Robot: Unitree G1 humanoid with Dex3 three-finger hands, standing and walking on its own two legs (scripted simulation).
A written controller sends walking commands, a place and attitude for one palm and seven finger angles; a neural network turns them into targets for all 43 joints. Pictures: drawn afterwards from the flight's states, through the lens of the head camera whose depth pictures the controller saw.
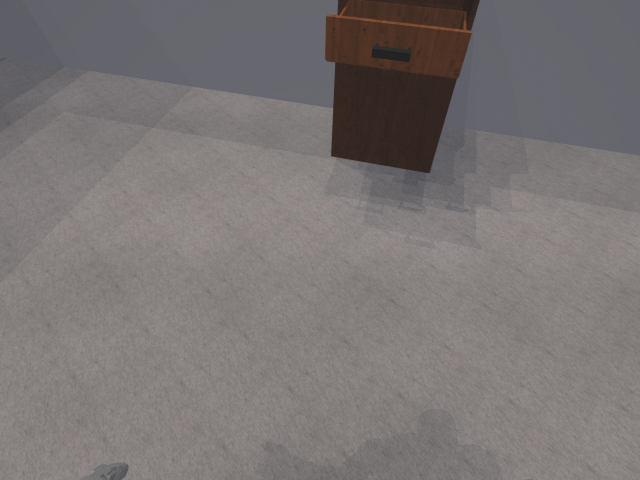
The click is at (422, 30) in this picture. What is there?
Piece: drawer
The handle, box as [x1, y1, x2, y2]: [372, 44, 410, 61]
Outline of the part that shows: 372,49 373,57 408,61 410,48 408,48 407,50 383,47 376,44 373,46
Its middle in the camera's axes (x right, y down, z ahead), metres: +0.23 -0.61 +1.26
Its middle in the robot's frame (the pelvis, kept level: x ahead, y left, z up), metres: +1.36 -0.16 -0.06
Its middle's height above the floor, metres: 0.71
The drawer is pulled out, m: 0.29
